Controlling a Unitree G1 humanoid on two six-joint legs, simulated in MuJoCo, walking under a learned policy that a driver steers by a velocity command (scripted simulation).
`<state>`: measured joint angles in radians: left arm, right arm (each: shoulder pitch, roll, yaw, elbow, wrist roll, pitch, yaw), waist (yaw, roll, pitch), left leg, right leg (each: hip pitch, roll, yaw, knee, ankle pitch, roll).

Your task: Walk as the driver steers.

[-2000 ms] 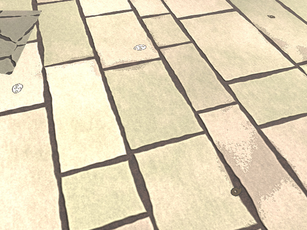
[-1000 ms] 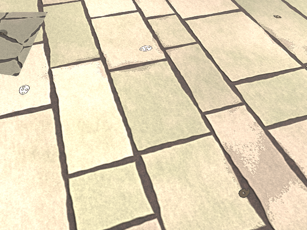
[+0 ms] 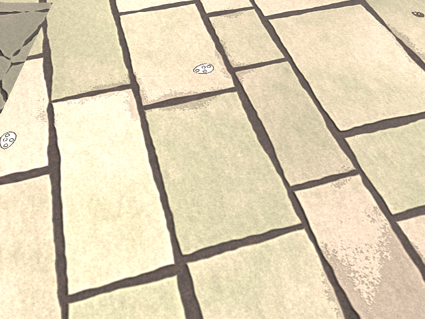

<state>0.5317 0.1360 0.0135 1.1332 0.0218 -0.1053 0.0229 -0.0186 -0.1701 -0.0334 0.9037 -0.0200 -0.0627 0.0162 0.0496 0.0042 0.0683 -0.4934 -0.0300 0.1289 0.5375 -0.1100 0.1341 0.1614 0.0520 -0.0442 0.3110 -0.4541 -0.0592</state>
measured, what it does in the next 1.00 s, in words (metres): walks ahead: right foot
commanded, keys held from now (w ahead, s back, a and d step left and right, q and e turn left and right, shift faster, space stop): w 0.46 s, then w+q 0.54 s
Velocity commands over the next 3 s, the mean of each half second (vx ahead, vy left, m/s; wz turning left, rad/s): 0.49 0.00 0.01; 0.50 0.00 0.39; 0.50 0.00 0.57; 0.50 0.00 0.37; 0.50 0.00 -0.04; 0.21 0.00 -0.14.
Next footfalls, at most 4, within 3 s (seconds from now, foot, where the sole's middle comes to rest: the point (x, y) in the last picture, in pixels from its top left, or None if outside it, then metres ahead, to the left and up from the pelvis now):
0.56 right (263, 303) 0.49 -0.10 -0.76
1.10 left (196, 229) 0.72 0.13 -0.76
1.68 right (193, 143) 1.10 0.17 -0.76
2.18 left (115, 136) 1.12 0.48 -0.76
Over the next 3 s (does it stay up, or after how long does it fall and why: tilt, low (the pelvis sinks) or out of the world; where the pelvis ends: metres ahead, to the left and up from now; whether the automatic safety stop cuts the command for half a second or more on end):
stays up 1.32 0.51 0.02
